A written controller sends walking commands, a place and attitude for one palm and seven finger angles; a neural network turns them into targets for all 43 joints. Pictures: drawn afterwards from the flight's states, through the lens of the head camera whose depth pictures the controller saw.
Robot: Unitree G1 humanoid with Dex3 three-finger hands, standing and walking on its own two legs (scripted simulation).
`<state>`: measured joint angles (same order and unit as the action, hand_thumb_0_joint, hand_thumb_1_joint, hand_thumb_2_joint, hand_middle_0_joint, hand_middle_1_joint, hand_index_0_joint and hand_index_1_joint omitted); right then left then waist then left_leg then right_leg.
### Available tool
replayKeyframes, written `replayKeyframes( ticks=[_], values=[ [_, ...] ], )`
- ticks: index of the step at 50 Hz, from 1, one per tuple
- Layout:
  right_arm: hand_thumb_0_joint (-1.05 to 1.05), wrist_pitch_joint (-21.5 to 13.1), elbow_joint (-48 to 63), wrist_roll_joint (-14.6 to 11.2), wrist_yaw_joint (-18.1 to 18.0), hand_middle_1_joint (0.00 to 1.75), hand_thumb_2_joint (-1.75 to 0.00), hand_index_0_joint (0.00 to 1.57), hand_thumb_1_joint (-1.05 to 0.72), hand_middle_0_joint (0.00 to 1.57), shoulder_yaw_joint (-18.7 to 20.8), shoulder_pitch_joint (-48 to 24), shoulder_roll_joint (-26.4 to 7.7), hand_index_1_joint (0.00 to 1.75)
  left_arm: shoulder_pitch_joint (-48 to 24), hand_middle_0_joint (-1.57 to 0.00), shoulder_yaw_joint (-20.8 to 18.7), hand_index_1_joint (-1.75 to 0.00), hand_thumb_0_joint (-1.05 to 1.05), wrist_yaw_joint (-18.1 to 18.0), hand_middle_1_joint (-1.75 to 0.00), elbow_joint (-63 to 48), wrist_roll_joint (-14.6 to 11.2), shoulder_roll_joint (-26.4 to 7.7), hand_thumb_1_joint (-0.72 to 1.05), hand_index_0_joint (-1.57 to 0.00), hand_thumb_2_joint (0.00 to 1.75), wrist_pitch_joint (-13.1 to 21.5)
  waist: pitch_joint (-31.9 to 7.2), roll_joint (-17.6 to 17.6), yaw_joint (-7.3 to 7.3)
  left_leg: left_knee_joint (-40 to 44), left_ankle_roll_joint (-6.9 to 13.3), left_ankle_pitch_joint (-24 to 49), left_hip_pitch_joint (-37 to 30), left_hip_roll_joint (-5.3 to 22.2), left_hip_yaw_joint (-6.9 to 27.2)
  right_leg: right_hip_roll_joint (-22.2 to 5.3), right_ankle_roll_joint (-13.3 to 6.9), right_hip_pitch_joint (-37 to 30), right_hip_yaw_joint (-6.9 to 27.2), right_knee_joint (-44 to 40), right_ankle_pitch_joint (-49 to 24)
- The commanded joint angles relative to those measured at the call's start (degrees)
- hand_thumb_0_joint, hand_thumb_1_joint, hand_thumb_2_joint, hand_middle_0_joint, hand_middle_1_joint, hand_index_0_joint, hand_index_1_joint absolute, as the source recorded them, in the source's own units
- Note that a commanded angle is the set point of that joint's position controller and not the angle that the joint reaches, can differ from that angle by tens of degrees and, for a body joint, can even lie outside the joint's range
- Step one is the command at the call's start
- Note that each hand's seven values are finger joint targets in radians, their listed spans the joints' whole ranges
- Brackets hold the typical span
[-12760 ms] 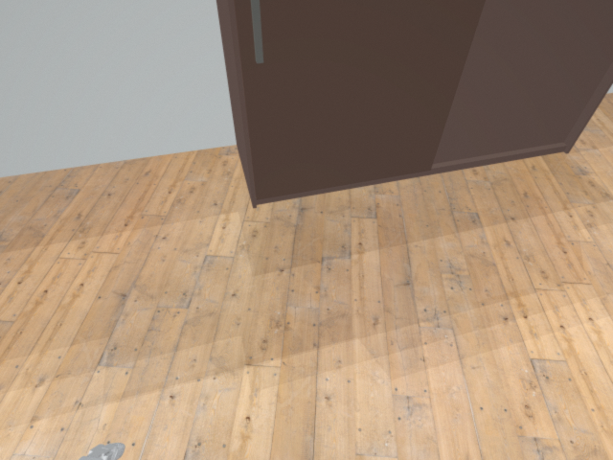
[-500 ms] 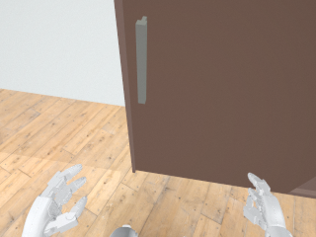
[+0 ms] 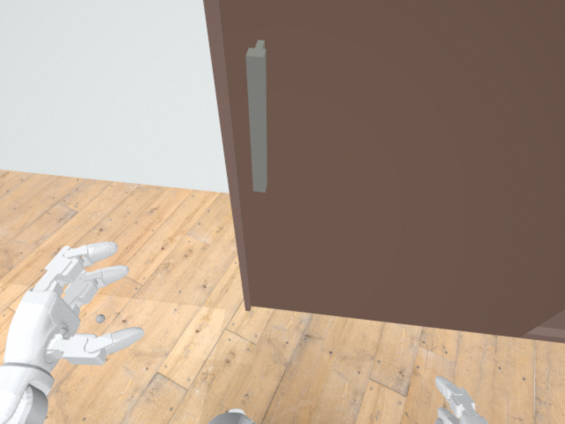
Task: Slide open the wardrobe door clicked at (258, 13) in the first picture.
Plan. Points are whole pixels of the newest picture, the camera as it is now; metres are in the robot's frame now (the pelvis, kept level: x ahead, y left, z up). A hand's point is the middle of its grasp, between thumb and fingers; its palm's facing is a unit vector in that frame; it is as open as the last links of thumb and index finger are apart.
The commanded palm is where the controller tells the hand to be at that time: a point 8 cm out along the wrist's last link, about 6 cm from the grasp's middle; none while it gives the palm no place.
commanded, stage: raise the hand with hooked fingers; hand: left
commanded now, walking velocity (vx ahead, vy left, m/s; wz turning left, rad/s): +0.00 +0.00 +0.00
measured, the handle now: (260, 125) +0.55 +0.08 +0.12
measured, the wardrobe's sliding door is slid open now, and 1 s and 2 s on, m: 0.00 0.00 0.00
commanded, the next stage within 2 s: move the hooked fingers beside the handle in 1.16 s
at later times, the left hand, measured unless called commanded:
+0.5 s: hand (50, 279) +0.25 +0.29 +0.12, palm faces +0.00 -1.00 -0.06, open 13.9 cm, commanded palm +0.23 +0.34 +0.13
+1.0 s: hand (54, 253) +0.27 +0.28 +0.15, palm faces +0.01 -1.00 -0.05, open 14.0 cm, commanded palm +0.24 +0.32 +0.15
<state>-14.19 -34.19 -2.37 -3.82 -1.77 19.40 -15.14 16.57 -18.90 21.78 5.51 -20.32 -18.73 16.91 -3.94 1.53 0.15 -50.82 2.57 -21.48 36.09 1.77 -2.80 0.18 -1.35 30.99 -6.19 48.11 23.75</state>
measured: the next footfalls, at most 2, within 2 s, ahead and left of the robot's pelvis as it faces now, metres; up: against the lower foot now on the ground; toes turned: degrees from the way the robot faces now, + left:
none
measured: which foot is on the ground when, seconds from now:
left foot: down 0.00-1.00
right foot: down 0.00-1.00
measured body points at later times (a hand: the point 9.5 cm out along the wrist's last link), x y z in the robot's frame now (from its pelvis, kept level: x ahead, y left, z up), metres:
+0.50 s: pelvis +0.00 +0.02 +0.02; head +0.00 +0.03 +0.47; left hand +0.24 +0.34 +0.12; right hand +0.20 -0.19 -0.03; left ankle +0.04 +0.09 -0.70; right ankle +0.01 -0.11 -0.70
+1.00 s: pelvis +0.00 +0.00 +0.03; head +0.00 +0.00 +0.48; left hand +0.26 +0.33 +0.15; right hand +0.17 -0.24 -0.03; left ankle +0.04 +0.09 -0.70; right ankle +0.01 -0.11 -0.70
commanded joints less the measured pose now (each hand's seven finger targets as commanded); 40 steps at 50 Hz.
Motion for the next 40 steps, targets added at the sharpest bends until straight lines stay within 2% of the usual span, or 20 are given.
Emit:
replayKeyframes(
  ticks=[1, 2, 3, 6, 7, 10, 12, 13, 18, 21, 22, 24, 26, 27, 31, 33, 35, 37, 38, 40],
  values=[
    [0.00, -5.5, 9.9, -0.5, -0.8, 0.30, -0.90, 0.20, -0.90, 0.20, 3.4, -5.9, -8.2, 0.30, -9.6, -0.28, -0.5, -1.02, 0.00, 3.5, -1.02, -12.3, 0.1, -9.9, -0.22, -0.28, 0.42, 3.2, -10.1, 2.8, 0.93, 9.6, -0.5, 7.2, -11.4, -0.6, 5.6, 1.3, 0.4, -0.3, 3.8, -9.0, -6.0],
    [0.00, -5.6, 9.7, -0.4, -1.0, 0.30, -0.90, 0.20, -0.90, 0.20, 3.3, -6.0, -8.7, 0.30, -10.9, -0.28, -2.1, -1.03, 0.00, 3.8, -1.03, -13.0, -0.2, -11.9, -0.24, -0.28, 0.41, 2.9, -10.6, 3.3, 0.54, 9.7, -0.6, 8.1, -12.3, -0.7, 5.8, 1.5, 0.1, -1.2, 3.7, -8.9, -6.8],
    [0.00, -5.9, 9.8, -0.5, -1.1, 0.30, -0.90, 0.20, -0.90, 0.20, 3.3, -6.2, -8.7, 0.30, -12.4, -0.28, -3.9, -1.05, 0.00, 3.7, -1.05, -15.4, -0.3, -13.9, -0.27, -0.28, 0.40, 2.9, -13.0, 5.0, -0.05, 10.4, -0.7, 9.3, -13.9, -0.7, 6.1, 1.4, -0.1, -2.5, 3.4, -8.7, -7.8],
    [0.00, -5.9, 9.8, -0.5, -1.3, 0.30, -0.90, 0.20, -0.90, 0.20, 2.9, -6.7, -8.3, 0.30, -11.1, -0.29, -6.6, -1.10, 0.00, 2.2, -1.10, -15.7, -1.0, -14.6, -0.34, -0.29, 0.37, 2.3, -12.3, 5.3, -1.14, 12.7, -1.3, 10.9, -16.6, -0.2, 7.1, 1.7, -0.4, -3.3, 1.7, -8.8, -9.3],
    [0.00, -5.7, 9.8, -0.2, -1.2, 0.30, -0.90, 0.20, -0.90, 0.20, 2.7, -6.7, -8.5, 0.30, -11.6, -0.29, -8.5, -1.11, 0.00, 1.6, -1.11, -15.2, -1.1, -16.4, -0.36, -0.29, 0.36, 1.8, -11.4, 5.2, -1.73, 13.2, -1.5, 11.6, -16.5, -0.2, 7.4, 2.0, -0.6, -4.0, 1.4, -8.9, -9.8],
    [0.00, -5.0, 10.1, -0.5, -1.1, 0.30, -0.90, 0.20, -0.90, 0.20, 2.3, -7.4, -8.1, 0.30, -11.8, -0.29, -7.0, -1.15, 0.00, 1.1, -1.15, -14.0, -1.7, -13.5, -0.43, -0.29, 0.33, 0.1, -9.0, 6.9, -1.66, 15.4, -2.5, 12.0, -18.1, 0.2, 7.9, 1.9, -0.6, -4.3, 0.6, -9.8, -10.3],
    [0.00, -4.2, 10.3, -0.6, -1.0, 0.30, -0.90, 0.20, -0.90, 0.20, 2.1, -7.4, -8.4, 0.30, -12.7, -0.30, -6.6, -1.18, 0.00, 2.0, -1.18, -9.7, -1.5, -13.5, -0.48, -0.30, 0.31, -2.6, -6.0, 4.5, -1.52, 16.4, -2.3, 10.8, -16.9, 0.2, 8.0, 2.3, -0.6, -4.7, 0.7, -11.1, -10.4],
    [0.00, -3.9, 10.3, -1.0, -1.1, 0.30, -0.90, 0.20, -0.90, 0.20, 2.1, -7.8, -8.4, 0.30, -14.3, -0.30, -5.0, -1.20, 0.00, 2.8, -1.20, -9.7, -1.3, -12.5, -0.50, -0.30, 0.30, -3.7, -5.4, 5.7, -1.03, 16.6, -2.3, 10.8, -17.4, 0.1, 7.6, 2.1, -0.5, -4.6, 0.8, -11.6, -10.6],
    [0.00, -2.9, 10.9, -1.2, -2.0, 0.30, -0.90, 0.20, -0.90, 0.20, 1.5, -8.3, -8.7, 0.30, -22.2, -0.30, -3.9, -1.20, 0.00, 5.4, -1.20, -7.5, -0.1, -14.3, -0.50, -0.30, 0.30, -8.7, -4.8, 4.8, -0.60, 19.0, -2.2, 7.4, -19.6, 0.3, 8.8, 2.2, -0.3, -5.1, 1.1, -13.8, -9.1],
    [0.00, -2.8, 10.9, -1.0, -2.4, 0.30, -0.90, 0.20, -0.90, 0.20, 1.1, -8.7, -8.5, 0.30, -27.3, -0.30, -7.3, -1.20, 0.00, 5.4, -1.20, -8.9, -0.1, -18.2, -0.50, -0.30, 0.30, -8.5, -6.6, 4.1, -0.83, 20.7, -2.3, 5.3, -22.1, 0.4, 10.0, 2.3, -0.5, -6.0, 1.2, -14.8, -8.0],
    [0.00, -2.8, 10.7, -0.8, -2.6, 0.30, -0.90, 0.20, -0.90, 0.20, 0.9, -9.2, -8.6, 0.30, -28.4, -0.30, -8.8, -1.20, 0.00, 5.3, -1.20, -9.0, -0.2, -20.1, -0.50, -0.30, 0.30, -8.3, -6.5, 4.5, -1.32, 20.8, -2.3, 5.7, -22.2, 0.1, 9.5, 2.5, -0.7, -6.8, 1.5, -15.4, -8.1],
    [0.00, -2.8, 10.6, -0.7, -2.7, 0.30, -0.90, 0.20, -0.90, 0.20, 0.5, -9.3, -8.3, 0.30, -30.4, -0.30, -10.2, -1.20, 0.00, 5.1, -1.20, -9.1, -0.3, -21.2, -0.50, -0.30, 0.30, -7.4, -7.9, 6.1, -1.53, 21.9, -2.6, 6.1, -24.3, 0.2, 10.1, 2.2, -0.9, -7.8, 1.5, -16.0, -8.2],
    [0.00, -2.9, 10.1, -0.7, -2.9, 0.30, -0.90, 0.20, -0.90, 0.20, 0.4, -9.3, -8.2, 0.30, -30.9, -0.30, -10.4, -1.20, 0.00, 5.3, -1.20, -8.2, -0.4, -21.2, -0.50, -0.30, 0.30, -7.1, -8.1, 7.7, -1.53, 22.5, -2.9, 6.5, -25.9, 0.4, 10.3, 2.2, -0.9, -8.2, 1.5, -16.6, -8.7],
    [0.00, -2.9, 9.9, -0.7, -2.8, 0.30, -0.90, 0.20, -0.90, 0.20, 0.2, -9.3, -8.3, 0.30, -31.5, -0.30, -10.7, -1.20, 0.00, 5.6, -1.20, -7.3, -0.5, -21.8, -0.50, -0.30, 0.30, -7.2, -8.2, 6.8, -1.64, 22.8, -2.7, 6.4, -25.6, 0.2, 9.8, 2.3, -0.9, -9.5, 1.6, -17.3, -8.8],
    [0.00, -2.6, 9.3, -1.2, -3.2, 0.30, -0.90, 0.20, -0.90, 0.20, 0.1, -9.4, -8.5, 0.30, -32.8, -0.30, -9.1, -1.20, 0.00, 8.1, -1.20, -0.8, -0.5, -21.0, -0.50, -0.30, 0.30, -10.0, -4.7, 6.5, -1.12, 24.0, -2.2, 4.6, -24.1, -0.2, 9.5, 1.9, -0.8, -9.4, 1.7, -18.8, -8.6],
    [0.00, -2.4, 9.2, -1.4, -3.2, 0.30, -0.90, 0.20, -0.90, 0.20, 0.1, -9.3, -8.7, 0.30, -33.3, -0.30, -9.4, -1.20, 0.00, 9.4, -1.20, 2.6, -0.7, -21.8, -0.50, -0.30, 0.30, -11.6, -3.3, 3.7, -1.18, 23.8, -1.6, 5.0, -22.5, -0.6, 8.5, 1.9, -0.8, -10.2, 2.0, -20.0, -8.4],
    [0.00, -2.4, 9.5, -1.4, -2.9, 0.30, -0.90, 0.20, -0.90, 0.20, 0.2, -9.0, -8.9, 0.30, -32.3, -0.30, -8.4, -1.20, 0.00, 10.5, -1.20, 4.5, -0.7, -20.8, -0.50, -0.30, 0.30, -12.4, -3.2, 2.0, -1.15, 23.4, -1.4, 5.0, -22.0, -0.8, 8.3, 1.9, -0.7, -9.6, 2.0, -19.9, -8.2],
    [0.00, -2.7, 9.8, -1.4, -2.5, 0.30, -0.90, 0.20, -0.90, 0.20, 0.5, -9.1, -8.9, 0.30, -31.7, -0.30, -8.4, -1.20, 0.00, 10.9, -1.20, 3.5, -1.0, -20.6, -0.50, -0.30, 0.30, -12.0, -4.5, 2.5, -1.57, 22.6, -1.2, 7.2, -22.6, -1.0, 7.6, 1.9, -0.9, -10.5, 2.4, -19.8, -9.4],
    [0.00, -2.9, 10.1, -1.3, -2.2, 0.30, -0.90, 0.20, -0.90, 0.20, 0.6, -9.3, -8.9, 0.30, -32.0, -0.30, -8.9, -1.20, 0.00, 10.9, -1.20, 1.9, -1.2, -21.0, -0.50, -0.30, 0.30, -11.5, -6.1, 4.2, -1.78, 22.2, -1.2, 8.8, -23.4, -1.2, 7.2, 1.8, -0.9, -11.2, 2.5, -19.7, -10.3],
    [0.00, -3.4, 10.4, -1.0, -1.9, 0.30, -0.90, 0.20, -0.90, 0.20, 0.9, -9.0, -8.9, 0.30, -31.6, -0.30, -11.3, -1.20, 0.00, 10.3, -1.20, -1.4, -1.4, -23.2, -0.50, -0.30, 0.30, -9.9, -9.7, 3.9, -2.22, 21.6, -1.2, 12.1, -25.4, -1.2, 7.0, 1.8, -0.9, -12.3, 2.5, -19.4, -12.6]
  ],
)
